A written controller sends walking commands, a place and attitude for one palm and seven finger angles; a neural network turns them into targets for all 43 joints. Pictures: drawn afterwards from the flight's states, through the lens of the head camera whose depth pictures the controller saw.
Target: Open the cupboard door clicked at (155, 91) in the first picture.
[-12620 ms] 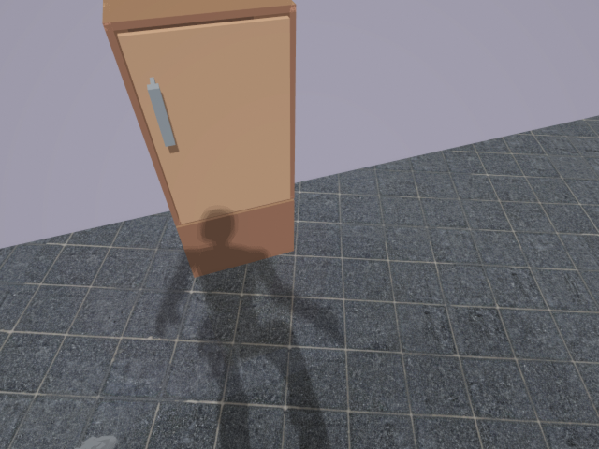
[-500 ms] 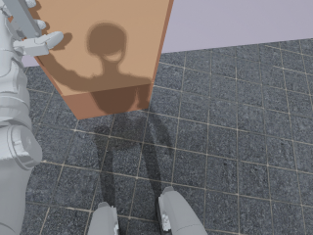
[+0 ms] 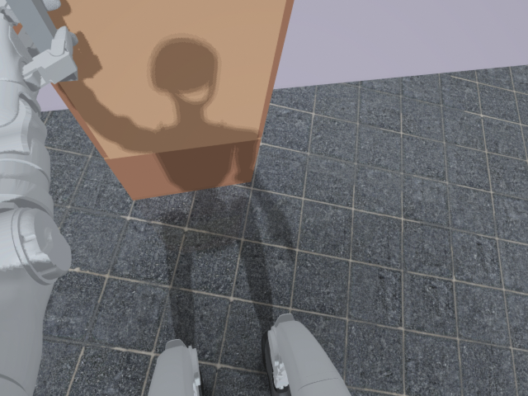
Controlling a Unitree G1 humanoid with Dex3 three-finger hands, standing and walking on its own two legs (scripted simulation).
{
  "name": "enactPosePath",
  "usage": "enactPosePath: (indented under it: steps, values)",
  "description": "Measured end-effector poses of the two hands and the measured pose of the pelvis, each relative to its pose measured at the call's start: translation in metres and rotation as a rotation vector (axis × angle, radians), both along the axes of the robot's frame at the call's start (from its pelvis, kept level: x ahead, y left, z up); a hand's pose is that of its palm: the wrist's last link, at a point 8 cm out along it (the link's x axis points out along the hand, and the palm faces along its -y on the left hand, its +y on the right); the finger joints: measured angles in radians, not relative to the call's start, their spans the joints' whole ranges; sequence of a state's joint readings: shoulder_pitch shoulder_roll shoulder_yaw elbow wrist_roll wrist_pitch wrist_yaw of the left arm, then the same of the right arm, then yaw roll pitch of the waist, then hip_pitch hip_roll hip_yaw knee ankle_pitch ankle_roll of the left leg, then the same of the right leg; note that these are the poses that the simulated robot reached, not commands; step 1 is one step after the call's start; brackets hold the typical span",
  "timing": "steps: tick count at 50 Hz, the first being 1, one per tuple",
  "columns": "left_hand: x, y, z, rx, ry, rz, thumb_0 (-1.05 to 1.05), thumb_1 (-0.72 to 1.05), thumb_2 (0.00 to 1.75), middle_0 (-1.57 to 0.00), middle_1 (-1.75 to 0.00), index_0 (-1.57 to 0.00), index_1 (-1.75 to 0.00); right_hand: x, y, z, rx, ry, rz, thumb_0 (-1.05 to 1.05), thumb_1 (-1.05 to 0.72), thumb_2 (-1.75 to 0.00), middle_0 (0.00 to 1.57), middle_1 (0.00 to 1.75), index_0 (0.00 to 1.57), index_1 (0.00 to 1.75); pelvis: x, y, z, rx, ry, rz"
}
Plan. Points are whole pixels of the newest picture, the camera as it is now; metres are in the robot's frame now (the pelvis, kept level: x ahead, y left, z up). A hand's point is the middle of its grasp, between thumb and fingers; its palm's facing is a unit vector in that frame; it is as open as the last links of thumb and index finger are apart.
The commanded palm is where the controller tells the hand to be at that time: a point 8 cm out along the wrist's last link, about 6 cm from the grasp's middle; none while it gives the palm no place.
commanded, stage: pull the door open along its arc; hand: left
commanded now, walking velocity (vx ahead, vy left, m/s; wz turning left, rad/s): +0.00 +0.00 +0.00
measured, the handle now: (42, 18) +0.63 +0.21 +0.09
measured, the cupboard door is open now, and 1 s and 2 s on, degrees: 0 45 42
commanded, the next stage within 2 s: open thumb and fingers to let go in 0.84 s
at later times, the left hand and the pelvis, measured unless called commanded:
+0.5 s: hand (111, 132) +0.45 +0.13 +0.08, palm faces +0.25 -0.97 +0.07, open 6.5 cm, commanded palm +0.38 +0.18 +0.08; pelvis +0.03 +0.00 +0.03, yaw +0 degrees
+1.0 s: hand (202, 191) +0.37 +0.03 +0.08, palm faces +0.42 -0.90 -0.07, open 6.8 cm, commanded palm +0.32 +0.07 +0.08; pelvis +0.03 -0.05 +0.03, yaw +5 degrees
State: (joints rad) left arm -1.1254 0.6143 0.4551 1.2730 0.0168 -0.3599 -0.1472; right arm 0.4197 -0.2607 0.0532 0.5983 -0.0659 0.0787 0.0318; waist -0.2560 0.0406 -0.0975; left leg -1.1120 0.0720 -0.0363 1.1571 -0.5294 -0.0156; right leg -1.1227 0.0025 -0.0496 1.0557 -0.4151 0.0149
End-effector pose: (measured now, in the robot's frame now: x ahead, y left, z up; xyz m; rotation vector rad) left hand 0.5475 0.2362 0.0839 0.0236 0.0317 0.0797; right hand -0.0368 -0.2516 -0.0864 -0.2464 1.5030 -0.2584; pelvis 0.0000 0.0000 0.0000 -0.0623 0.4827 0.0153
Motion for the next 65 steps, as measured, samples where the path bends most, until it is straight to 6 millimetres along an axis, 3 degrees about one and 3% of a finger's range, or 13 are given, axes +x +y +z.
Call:
enactPosePath:
  steps: [9,15,20,28,33,42,47,51,58,65]
  values:
    - [-0.019,-0.004,-0.001,-0.001,-0.011,-0.005,0.0,0.67,0.77,-0.32,-1.31,-0.32,-1.35,0.006,0.004,0.003,0.032,-0.024,-0.024,0.0,-0.9,-0.9,0.2,0.3,0.2,0.3,0.006,0.001,0.009,0.011,-0.026,-0.019]
    - [-0.049,-0.013,-0.001,-0.002,-0.02,-0.026,0.0,0.66,0.74,-0.32,-1.31,-0.31,-1.34,0.03,0.005,0.008,0.058,-0.094,-0.024,0.0,-0.9,-0.9,0.2,0.3,0.2,0.3,0.014,0.001,0.019,0.021,-0.062,-0.025]
    - [-0.086,-0.031,-0.003,-0.032,-0.035,-0.003,0.0,0.66,0.73,-0.32,-1.31,-0.31,-1.32,0.068,0.002,0.012,0.073,-0.203,0.007,0.0,-0.9,-0.9,0.2,0.3,0.2,0.3,0.021,0.002,0.028,0.028,-0.094,-0.026]
    - [-0.151,-0.084,-0.003,-0.085,-0.056,0.261,0.01,0.63,0.74,-0.31,-1.31,-0.33,-1.27,0.151,0.007,0.013,0.118,-0.406,0.139,0.0,-0.9,-0.9,0.2,0.3,0.2,0.3,0.026,-0.002,0.032,0.045,-0.145,-0.017]
    - [-0.184,-0.116,0.001,-0.044,-0.028,0.329,0.01,0.61,0.71,-0.32,-1.28,-0.33,-1.29,0.195,0.017,0.019,0.152,-0.512,0.193,0.0,-0.91,-0.9,0.2,0.3,0.2,0.3,0.029,-0.009,0.035,0.059,-0.182,-0.013]
    - [-0.223,-0.16,0.005,0.008,0.004,0.27,0.02,0.57,0.64,-0.34,-1.28,-0.35,-1.32,0.243,0.024,0.033,0.193,-0.636,0.236,0.0,-0.9,-0.9,0.2,0.3,0.2,0.3,0.035,-0.03,0.04,0.076,-0.237,0.006]
    - [-0.225,-0.166,0.006,0.029,0.002,0.321,0.01,0.57,0.69,-0.33,-1.27,-0.33,-1.31,0.252,0.016,0.027,0.193,-0.634,0.282,0.0,-0.9,-0.9,0.2,0.3,0.2,0.3,0.033,-0.041,0.037,0.082,-0.241,0.036]
    - [-0.22,-0.166,0.005,0.044,-0.001,0.367,0.0,0.59,0.74,-0.34,-1.29,-0.34,-1.32,0.248,0.006,0.017,0.181,-0.605,0.305,0.0,-0.9,-0.9,0.2,0.3,0.2,0.3,0.027,-0.048,0.033,0.088,-0.233,0.052]
    - [-0.219,-0.165,0.003,0.035,0.0,0.403,0.0,0.5,0.73,-0.35,-1.29,-0.36,-1.31,0.219,-0.013,0.005,0.157,-0.548,0.279,0.01,-0.9,-0.9,0.2,0.3,0.2,0.3,0.017,-0.055,0.031,0.098,-0.226,0.055]
    - [-0.222,-0.163,0.001,0.022,-0.01,0.41,0.01,0.18,0.59,-0.34,-1.26,-0.35,-1.27,0.182,-0.027,-0.002,0.127,-0.494,0.239,0.01,-0.9,-0.9,0.2,0.3,0.2,0.3,0.007,-0.055,0.03,0.1,-0.226,0.047]
